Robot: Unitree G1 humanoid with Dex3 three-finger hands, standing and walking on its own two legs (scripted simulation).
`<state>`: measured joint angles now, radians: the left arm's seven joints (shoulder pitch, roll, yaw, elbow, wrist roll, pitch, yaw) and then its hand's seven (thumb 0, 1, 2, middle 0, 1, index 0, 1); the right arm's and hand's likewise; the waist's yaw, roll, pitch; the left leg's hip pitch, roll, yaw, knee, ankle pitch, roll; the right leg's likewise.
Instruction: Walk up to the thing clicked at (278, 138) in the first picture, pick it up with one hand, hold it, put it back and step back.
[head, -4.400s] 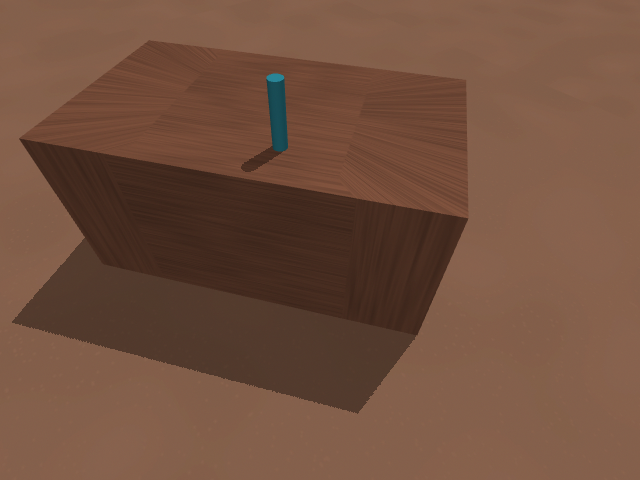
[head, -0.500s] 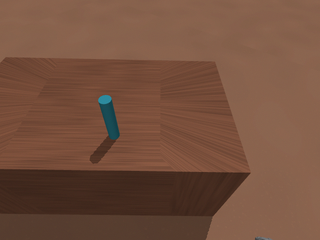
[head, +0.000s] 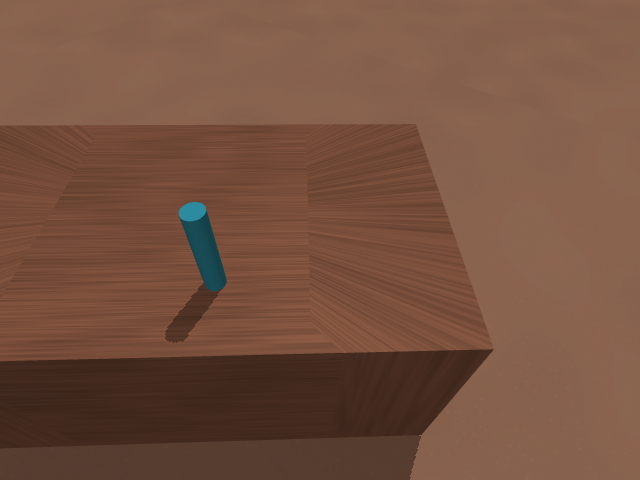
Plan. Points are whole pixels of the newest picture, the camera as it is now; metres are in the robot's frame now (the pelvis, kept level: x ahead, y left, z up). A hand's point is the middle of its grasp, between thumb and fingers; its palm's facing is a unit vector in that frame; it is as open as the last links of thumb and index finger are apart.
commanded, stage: stand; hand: left
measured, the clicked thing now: (205, 250) +0.49 +0.22 -0.08
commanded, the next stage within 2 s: rise first in 1.64 s
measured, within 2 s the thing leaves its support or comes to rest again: neither
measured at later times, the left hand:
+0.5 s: hand out of the picture +0.06 +0.25 -0.16, palm faces -0.03 -0.94 -0.34, open 7.4 cm
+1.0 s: hand out of the picture +0.07 +0.25 -0.16, palm faces -0.03 -0.94 -0.34, open 7.4 cm
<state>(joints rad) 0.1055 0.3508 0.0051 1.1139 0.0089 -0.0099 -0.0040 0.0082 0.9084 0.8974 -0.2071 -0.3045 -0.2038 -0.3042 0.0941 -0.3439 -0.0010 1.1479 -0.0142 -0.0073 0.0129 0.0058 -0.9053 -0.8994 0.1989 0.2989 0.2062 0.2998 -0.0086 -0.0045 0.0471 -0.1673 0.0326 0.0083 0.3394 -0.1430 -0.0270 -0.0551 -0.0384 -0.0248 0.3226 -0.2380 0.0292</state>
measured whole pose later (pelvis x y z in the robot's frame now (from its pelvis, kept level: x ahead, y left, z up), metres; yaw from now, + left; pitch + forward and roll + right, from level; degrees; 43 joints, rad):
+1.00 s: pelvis +0.00 +0.00 +0.00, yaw +0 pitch -2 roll +0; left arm 0.14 0.35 0.00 1.11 0.01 -0.01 0.00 0.01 0.91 0.90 -0.21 -0.30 -0.20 -0.30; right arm 0.10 -0.34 0.00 1.14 -0.01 -0.01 0.01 0.01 -0.90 -0.90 0.20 0.30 0.21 0.30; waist 0.00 -0.01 0.05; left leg -0.16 0.03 0.01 0.33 -0.14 -0.03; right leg -0.04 -0.04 -0.02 0.32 -0.24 0.03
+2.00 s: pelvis -0.01 +0.00 -0.01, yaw -1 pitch +2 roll +0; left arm 0.04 0.29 0.13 0.86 -0.05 -0.08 0.06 0.01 0.47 0.48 -0.10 -0.12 -0.09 -0.12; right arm 0.02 -0.28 -0.11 0.91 0.05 -0.09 -0.05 0.01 -0.43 -0.46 0.08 0.11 0.09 0.11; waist 0.00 0.01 0.04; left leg -0.31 0.04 0.02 0.45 -0.17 -0.02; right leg -0.22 -0.03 -0.01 0.46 -0.28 0.03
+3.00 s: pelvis +0.00 +0.00 -0.01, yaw -1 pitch +0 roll +0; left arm 0.27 0.26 0.25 0.44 -0.03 -0.09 0.05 -0.01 -0.55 0.04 -0.07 -0.07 -0.07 -0.07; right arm 0.25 -0.22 -0.07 0.56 0.00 -0.04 -0.04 -0.01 0.50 -0.05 0.05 0.05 0.06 0.05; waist 0.02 0.01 0.01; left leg -0.23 0.04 0.01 0.44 -0.20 -0.03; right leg -0.13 -0.03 -0.02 0.44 -0.30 0.02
